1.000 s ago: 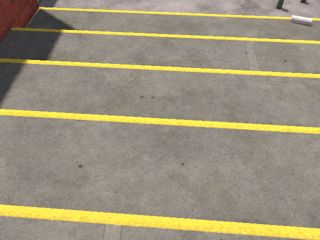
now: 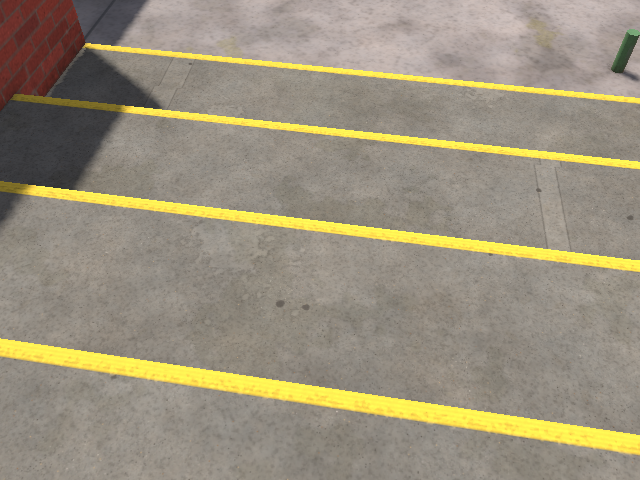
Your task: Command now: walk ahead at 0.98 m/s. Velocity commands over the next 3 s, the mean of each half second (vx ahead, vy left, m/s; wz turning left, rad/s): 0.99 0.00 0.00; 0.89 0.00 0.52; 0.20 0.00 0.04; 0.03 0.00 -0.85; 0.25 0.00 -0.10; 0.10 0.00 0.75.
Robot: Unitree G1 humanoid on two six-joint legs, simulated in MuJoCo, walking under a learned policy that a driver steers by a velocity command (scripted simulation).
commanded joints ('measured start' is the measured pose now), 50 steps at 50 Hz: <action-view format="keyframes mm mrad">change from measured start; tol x64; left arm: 1 -72 111 2 -61 -9 -34 19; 50 -16 11 -71 -122 119 32 -85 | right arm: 1 -41 -38 -5 -27 9 -28 16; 13 659 -219 -68 174 -14 -25 -48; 45 80 -9 2 46 -24 7 9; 50 871 -304 -54 357 -85 5 -33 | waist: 1 -53 -23 69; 50 -252 134 -380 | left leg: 1 317 -46 54 -108 297 25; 8 326 -83 103 -401 72 34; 13 1581 317 -315 33 706 203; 15 1244 297 -480 -265 -328 300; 24 300 61 -51 -498 -41 117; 27 246 -67 84 406 154 36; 29 -133 -227 -114 985 -834 49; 46 524 -195 258 -172 252 38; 50 1708 128 -264 -7 786 322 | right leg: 1 -325 -203 86 -45 258 -62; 9 54 -217 117 783 903 -98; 11 -520 -17 50 1593 -206 -62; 15 -1164 -170 167 1427 -127 -26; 27 269 -88 -10 513 231 -98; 29 252 -491 796 29 -94 -177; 36 -450 -346 224 -66 45 -54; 47 -243 -226 -161 808 564 84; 50 -803 -51 179 1504 -246 353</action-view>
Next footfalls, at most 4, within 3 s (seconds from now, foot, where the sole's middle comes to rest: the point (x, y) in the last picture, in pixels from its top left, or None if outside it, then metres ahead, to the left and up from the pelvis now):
0.22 left None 0.37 0.10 -0.92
0.54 right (393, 422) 0.70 -0.09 -0.92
0.98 left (337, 317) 1.09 0.07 -1.08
1.30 right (372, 248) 1.38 -0.03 -1.08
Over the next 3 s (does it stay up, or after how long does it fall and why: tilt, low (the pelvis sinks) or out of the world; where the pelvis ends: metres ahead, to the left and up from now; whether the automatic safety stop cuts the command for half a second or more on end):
stays up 1.63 0.06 -0.46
